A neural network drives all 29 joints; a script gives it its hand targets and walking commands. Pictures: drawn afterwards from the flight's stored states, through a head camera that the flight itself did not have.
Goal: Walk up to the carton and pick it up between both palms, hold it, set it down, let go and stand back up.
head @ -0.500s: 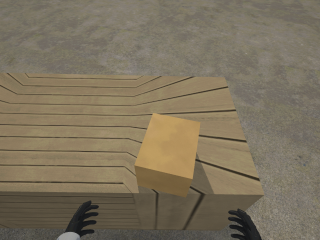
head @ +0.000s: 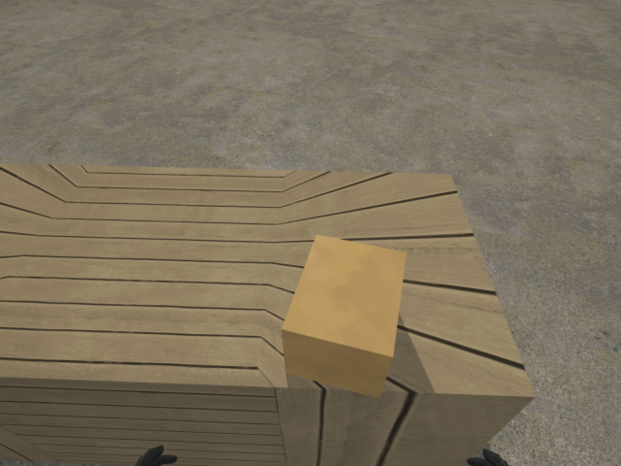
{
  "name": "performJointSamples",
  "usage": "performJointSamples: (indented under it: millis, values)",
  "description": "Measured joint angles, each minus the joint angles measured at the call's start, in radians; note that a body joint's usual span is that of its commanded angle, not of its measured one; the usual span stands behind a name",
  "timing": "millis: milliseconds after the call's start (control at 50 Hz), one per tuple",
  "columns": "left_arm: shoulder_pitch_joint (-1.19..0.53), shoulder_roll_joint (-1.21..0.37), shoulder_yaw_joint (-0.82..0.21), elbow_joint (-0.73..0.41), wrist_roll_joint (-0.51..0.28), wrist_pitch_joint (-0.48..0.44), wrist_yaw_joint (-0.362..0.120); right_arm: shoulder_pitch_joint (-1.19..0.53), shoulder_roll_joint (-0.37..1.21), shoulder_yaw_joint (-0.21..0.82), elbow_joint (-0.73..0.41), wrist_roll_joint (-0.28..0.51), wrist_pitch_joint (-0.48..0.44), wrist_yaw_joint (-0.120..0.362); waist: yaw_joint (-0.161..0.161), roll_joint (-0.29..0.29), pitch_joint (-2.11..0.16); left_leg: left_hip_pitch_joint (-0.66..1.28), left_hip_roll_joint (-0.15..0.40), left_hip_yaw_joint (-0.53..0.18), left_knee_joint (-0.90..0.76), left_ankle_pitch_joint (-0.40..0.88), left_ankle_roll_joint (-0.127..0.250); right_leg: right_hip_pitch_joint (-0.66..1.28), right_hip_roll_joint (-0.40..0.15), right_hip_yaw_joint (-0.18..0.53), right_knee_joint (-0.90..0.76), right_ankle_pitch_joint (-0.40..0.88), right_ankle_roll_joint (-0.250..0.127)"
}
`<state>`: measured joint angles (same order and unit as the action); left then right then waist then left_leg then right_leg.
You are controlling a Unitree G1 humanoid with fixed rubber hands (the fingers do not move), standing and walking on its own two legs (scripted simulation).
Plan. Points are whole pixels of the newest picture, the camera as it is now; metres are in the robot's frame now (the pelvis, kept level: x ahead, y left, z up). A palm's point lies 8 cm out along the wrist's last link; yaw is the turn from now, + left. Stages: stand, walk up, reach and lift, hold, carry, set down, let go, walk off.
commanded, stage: stand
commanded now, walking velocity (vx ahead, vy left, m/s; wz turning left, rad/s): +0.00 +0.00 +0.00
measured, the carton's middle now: (346, 312) +0.41 -0.04 -0.11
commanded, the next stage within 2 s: none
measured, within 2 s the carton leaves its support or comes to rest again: neither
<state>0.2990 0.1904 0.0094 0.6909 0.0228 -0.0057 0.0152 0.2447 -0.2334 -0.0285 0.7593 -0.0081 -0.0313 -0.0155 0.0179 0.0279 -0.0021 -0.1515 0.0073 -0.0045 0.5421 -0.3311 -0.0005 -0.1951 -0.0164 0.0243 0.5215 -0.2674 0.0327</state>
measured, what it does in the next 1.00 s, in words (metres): shifts its weight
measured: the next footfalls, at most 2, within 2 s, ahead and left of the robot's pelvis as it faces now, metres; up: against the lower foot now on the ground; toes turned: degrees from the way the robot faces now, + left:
none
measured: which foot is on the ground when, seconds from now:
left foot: down 0.00-1.00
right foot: down 0.00-1.00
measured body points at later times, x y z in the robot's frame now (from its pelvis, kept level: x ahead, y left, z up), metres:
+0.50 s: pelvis -0.05 +0.01 +0.00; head -0.07 -0.01 +0.45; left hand -0.03 +0.25 -0.13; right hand -0.01 -0.25 -0.14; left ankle -0.02 +0.12 -0.73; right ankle +0.01 -0.14 -0.73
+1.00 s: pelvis -0.06 -0.02 +0.00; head -0.07 -0.03 +0.44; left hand -0.03 +0.22 -0.14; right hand -0.08 -0.27 -0.16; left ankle -0.02 +0.12 -0.73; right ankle +0.01 -0.14 -0.73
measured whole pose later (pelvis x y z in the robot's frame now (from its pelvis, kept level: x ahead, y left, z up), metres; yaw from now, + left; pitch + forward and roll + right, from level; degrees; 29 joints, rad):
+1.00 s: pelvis -0.06 -0.02 +0.00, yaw -2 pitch -2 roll +1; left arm 0.40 0.18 0.01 0.87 0.02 0.01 0.02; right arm 0.43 -0.23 -0.02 0.94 -0.03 0.01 -0.01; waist -0.01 0.02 -0.01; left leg -0.26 0.00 -0.01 0.55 -0.25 -0.02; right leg -0.33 0.00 0.06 0.57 -0.19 0.01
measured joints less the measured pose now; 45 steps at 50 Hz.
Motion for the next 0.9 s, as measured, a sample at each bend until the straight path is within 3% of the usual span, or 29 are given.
performJointSamples:
  millis: [360,900]
  values:
    - [0.11,0.023,-0.028,0.122,-0.003,-0.003,0.007,0.09,-0.01,0.029,0.079,0.0,0.027,0.012,-0.008,-0.021,0.03,-0.029,-0.035,0.028,-0.051,0.09,0.02,-0.049,-0.033,0.033,-0.019,0.078,0.022]
    - [0.124,-0.016,-0.01,0.178,-0.005,0.014,0.007,0.164,-0.012,0.013,0.165,-0.016,0.044,0.005,-0.024,0.007,-0.003,-0.106,-0.005,-0.005,0.003,0.089,-0.023,-0.135,0.015,0.03,0.044,0.077,-0.023]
